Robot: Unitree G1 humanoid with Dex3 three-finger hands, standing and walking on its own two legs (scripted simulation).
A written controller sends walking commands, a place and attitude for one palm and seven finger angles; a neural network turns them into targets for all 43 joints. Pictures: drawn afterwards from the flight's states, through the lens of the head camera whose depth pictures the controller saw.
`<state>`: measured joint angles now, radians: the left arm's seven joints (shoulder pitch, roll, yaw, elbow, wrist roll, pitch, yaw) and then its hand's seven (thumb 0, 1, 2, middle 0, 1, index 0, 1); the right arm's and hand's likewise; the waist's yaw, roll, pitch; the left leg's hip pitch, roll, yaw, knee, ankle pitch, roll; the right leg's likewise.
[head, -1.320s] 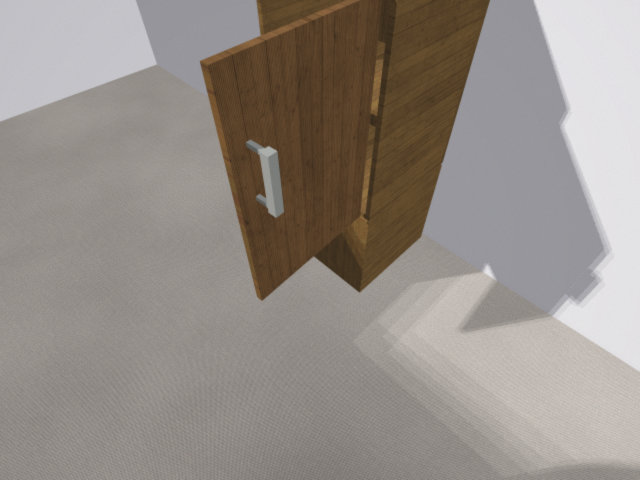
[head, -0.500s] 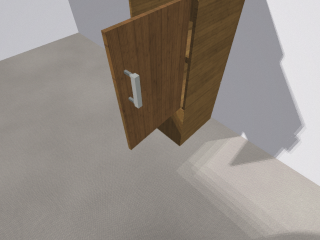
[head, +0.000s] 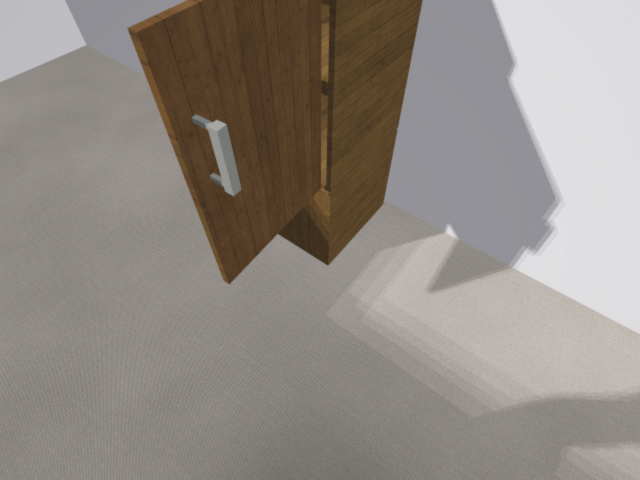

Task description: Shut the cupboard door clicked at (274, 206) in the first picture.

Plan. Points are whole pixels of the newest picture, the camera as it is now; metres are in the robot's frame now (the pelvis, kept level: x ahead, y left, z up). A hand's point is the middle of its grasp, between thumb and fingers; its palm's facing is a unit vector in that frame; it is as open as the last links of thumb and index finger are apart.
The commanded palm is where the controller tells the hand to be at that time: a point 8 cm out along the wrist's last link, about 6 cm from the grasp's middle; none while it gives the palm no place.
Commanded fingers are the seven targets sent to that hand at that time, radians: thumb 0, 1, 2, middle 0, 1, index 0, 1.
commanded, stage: walk around to get in front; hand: left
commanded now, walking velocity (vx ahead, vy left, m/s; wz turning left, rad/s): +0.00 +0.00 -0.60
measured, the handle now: (216, 156) +0.58 +0.22 +0.04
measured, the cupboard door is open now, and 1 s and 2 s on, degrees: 93 93 93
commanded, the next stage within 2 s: none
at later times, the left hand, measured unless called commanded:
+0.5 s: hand out of the picture +0.08 +0.17 -0.17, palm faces -0.20 -0.95 -0.25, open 7.4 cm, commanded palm none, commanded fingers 0.00 0.90 0.90 -0.20 -0.30 -0.20 -0.30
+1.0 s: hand (266, 462) +0.16 +0.09 -0.16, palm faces -0.54 -0.79 -0.28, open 7.4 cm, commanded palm none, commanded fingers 0.00 0.90 0.90 -0.20 -0.30 -0.20 -0.30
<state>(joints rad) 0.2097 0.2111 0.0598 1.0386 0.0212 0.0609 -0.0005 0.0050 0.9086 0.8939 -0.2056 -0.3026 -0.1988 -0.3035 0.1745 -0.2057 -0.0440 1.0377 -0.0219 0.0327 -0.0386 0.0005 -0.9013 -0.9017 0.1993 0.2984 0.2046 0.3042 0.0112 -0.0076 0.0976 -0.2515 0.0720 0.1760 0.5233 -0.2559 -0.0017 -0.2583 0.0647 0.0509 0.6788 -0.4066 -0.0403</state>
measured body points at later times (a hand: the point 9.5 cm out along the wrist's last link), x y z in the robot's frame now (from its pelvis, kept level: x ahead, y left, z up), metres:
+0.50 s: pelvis -0.01 -0.02 +0.00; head +0.04 -0.03 +0.45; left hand +0.09 +0.22 -0.15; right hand +0.05 -0.30 -0.13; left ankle +0.01 +0.12 -0.71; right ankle -0.03 -0.13 -0.73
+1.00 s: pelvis -0.02 -0.04 +0.00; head +0.03 -0.08 +0.44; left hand +0.19 +0.13 -0.14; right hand -0.12 -0.31 -0.15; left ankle +0.03 +0.09 -0.67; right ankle -0.08 -0.15 -0.73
